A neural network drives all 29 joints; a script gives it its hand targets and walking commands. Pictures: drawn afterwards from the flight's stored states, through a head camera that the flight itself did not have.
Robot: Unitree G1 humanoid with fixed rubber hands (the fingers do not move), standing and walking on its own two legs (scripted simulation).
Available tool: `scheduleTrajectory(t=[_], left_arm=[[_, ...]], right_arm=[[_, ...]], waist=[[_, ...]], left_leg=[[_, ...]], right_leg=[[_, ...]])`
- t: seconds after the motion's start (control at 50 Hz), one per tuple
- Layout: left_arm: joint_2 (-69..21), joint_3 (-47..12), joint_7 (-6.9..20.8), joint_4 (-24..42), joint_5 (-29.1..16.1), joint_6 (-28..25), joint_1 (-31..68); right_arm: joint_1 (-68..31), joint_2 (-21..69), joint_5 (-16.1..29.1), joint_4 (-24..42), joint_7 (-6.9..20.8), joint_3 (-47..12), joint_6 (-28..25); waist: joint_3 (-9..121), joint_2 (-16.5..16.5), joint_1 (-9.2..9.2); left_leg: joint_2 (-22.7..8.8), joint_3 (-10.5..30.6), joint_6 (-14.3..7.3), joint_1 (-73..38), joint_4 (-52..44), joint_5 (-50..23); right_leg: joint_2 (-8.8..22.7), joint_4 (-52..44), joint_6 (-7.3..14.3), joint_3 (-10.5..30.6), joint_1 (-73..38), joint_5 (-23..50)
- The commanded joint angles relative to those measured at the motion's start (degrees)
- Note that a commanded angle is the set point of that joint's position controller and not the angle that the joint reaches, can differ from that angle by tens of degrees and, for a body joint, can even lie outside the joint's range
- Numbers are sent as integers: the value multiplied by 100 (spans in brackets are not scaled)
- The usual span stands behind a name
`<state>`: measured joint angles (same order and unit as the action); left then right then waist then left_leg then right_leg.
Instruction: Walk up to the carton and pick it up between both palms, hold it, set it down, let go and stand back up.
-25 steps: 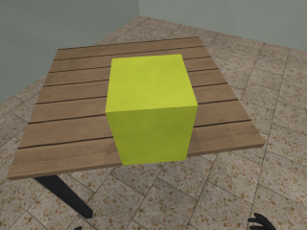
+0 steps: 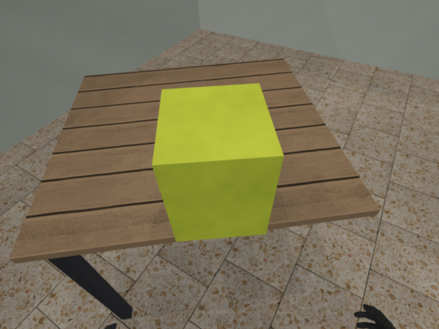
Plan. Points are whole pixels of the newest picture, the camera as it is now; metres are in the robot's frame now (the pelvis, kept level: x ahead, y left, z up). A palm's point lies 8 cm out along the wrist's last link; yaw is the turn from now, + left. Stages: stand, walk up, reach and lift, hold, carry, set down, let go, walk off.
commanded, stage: walk up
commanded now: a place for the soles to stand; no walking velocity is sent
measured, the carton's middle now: (216, 165) +0.42 +0.02 +0.06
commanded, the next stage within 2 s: reach and lift in 0.06 s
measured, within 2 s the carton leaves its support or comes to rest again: neither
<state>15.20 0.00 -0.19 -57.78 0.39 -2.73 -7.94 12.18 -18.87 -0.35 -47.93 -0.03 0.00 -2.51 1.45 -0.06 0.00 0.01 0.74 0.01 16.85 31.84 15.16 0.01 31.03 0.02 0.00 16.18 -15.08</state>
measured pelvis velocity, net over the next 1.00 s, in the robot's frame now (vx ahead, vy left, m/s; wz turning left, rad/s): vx -0.02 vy -0.01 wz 0.00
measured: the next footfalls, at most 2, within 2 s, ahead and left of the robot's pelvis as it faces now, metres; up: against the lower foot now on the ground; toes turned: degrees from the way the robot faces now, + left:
none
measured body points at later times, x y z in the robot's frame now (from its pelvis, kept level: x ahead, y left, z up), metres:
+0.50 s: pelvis +0.00 +0.00 +0.00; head +0.00 +0.02 +0.45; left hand +0.19 +0.24 -0.08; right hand +0.16 -0.26 -0.08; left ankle +0.02 +0.12 -0.73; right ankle +0.02 -0.12 -0.73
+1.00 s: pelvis -0.02 -0.01 +0.01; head -0.04 +0.01 +0.46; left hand +0.17 +0.22 -0.03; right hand +0.16 -0.24 -0.02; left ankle +0.02 +0.12 -0.73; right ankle +0.02 -0.12 -0.73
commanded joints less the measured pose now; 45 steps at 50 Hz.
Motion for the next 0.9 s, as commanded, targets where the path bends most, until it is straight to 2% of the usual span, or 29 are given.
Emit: scheduleTrajectory(t=[0.0,0.04,0.06,0.08,0.1,0.14,0.16,0.2,0.24,0.26,0.28,0.36,0.42,0.44,0.48,0.56,0.58,0.6,0.62,0.64,0.66,0.72,0.74,0.8,0.86,0.88], left_arm=[[1672,464,22,472,108,-118,339],[1636,442,24,460,119,-121,271],[1213,480,-175,1927,-75,880,2261],[1112,413,-292,2226,-24,1409,1888],[1036,486,-322,2476,-2,1730,1728],[982,558,-298,3021,136,2097,1746],[973,573,-283,3269,133,2215,1669],[1026,550,-309,3650,167,2362,1243],[933,631,-277,3925,229,2311,672],[855,688,-276,4026,267,2258,336],[840,720,-253,4064,255,2208,135],[744,697,-209,4231,164,2103,-323],[741,685,-193,4362,64,2089,-358],[710,644,-201,4512,54,2070,-313],[636,582,-224,4629,-4,2059,-326],[601,523,-309,5090,-67,1942,-164],[607,508,-332,5182,-105,1920,-192],[613,475,-355,5279,-115,1884,-211],[572,472,-379,5326,-148,1843,-295],[563,377,-381,5408,-225,1810,-308],[604,420,-380,5410,-252,1778,-325],[638,437,-414,5657,-368,1687,-433],[654,414,-414,5646,-431,1657,-404],[723,444,-408,5651,-489,1669,-401],[732,511,-418,5825,-485,1684,-372],[739,488,-414,5898,-558,1676,-335]], right_arm=[[74,-1273,-93,-148,-42,386,-142],[-14,-1262,-91,-126,-37,394,-142],[-2025,1,-759,-427,137,767,-745],[-2170,-304,-819,-418,329,892,-789],[-1938,-481,-824,-267,434,896,-725],[-1782,-524,-643,-1,450,892,-672],[-1624,-527,-511,192,412,949,-665],[-1143,-649,-370,413,399,1097,-637],[-764,-704,-155,732,346,1081,-680],[-641,-722,-63,879,330,1007,-737],[-557,-704,0,982,281,978,-779],[-496,-721,181,1388,254,679,-869],[-456,-695,173,1601,254,633,-852],[-410,-613,178,1733,267,586,-833],[-336,-494,203,1918,305,553,-766],[-184,-282,204,2302,332,563,-621],[-115,-240,224,2423,330,588,-577],[-13,-189,225,2466,332,621,-522],[87,-149,240,2608,348,610,-490],[112,-121,235,2757,341,682,-461],[209,-18,262,2865,316,654,-428],[314,104,299,3347,267,628,-344],[221,90,284,3556,242,664,-338],[227,194,326,3996,153,621,-167],[217,192,414,4479,89,506,13],[238,271,441,4670,57,466,80]], waist=[[259,35,-40],[203,176,-88],[-751,252,-65],[-860,195,53],[-1019,240,133],[-642,629,61],[-375,697,60],[208,484,90],[601,520,25],[732,492,-88],[771,546,-116],[840,439,-295],[410,426,-348],[328,271,-348],[120,162,-375],[-146,-25,-314],[-158,39,-281],[-116,-69,-236],[-124,-36,-292],[-108,6,-217],[-163,72,-234],[-103,-35,-297],[-153,105,-279],[-351,13,-245],[-356,-135,-282],[-336,-62,-296]], left_leg=[[-474,710,-344,-290,-801,-521],[-485,769,-370,-225,-833,-347],[-64,-558,191,766,-295,937],[-232,-483,137,620,-251,1244],[-311,-512,20,732,-305,1506],[-233,-475,20,-61,60,1246],[-183,-528,16,-446,80,1022],[-238,-589,20,-617,-180,397],[-139,-546,71,-936,-198,-535],[-110,-488,138,-1155,-221,-1011],[-59,-444,157,-1321,-251,-1377],[53,-419,168,-1447,-602,-1863],[77,-420,157,-1377,-794,-1837],[88,-458,165,-1345,-869,-1737],[56,-456,203,-1395,-991,-1675],[24,-531,221,-1295,-1259,-1137],[4,-523,195,-1290,-1312,-1081],[-24,-525,192,-1291,-1364,-962],[-30,-541,191,-1224,-1419,-899],[-58,-535,164,-1190,-1496,-682],[-14,-568,138,-1118,-1498,-688],[-27,-617,50,-823,-1665,-340],[-24,-608,11,-675,-1707,-266],[-49,-646,-118,-300,-1889,324],[-145,-666,-259,217,-2071,492],[-130,-698,-288,285,-2051,477]], right_leg=[[646,-774,358,576,-552,-193],[603,-846,359,585,-553,-380],[82,-55,273,-398,530,-1265],[57,151,362,-412,595,-1390],[42,236,355,-363,428,-1487],[186,-3,437,-230,834,-1665],[190,-144,421,-191,928,-1438],[-18,-80,299,-391,191,-241],[-74,-130,220,-448,-476,1108],[-118,-192,187,-453,-719,1637],[-156,-292,144,-425,-937,2083],[-210,-625,93,-285,-1580,2557],[-238,-865,68,-241,-1535,2263],[-209,-923,76,-223,-1483,2083],[-231,-1051,91,-218,-1304,1710],[-153,-1236,95,-126,-1152,1003],[-164,-1263,91,-119,-1168,930],[-154,-1279,92,-110,-1181,817],[-161,-1311,99,-105,-1204,749],[-162,-1309,89,-118,-1244,661],[-120,-1363,82,-55,-1309,662],[-91,-1371,39,11,-1483,442],[-102,-1363,39,14,-1524,401],[-97,-1355,-5,22,-1695,-33],[-179,-1225,-49,9,-2194,7],[-192,-1237,-67,43,-2220,-60]])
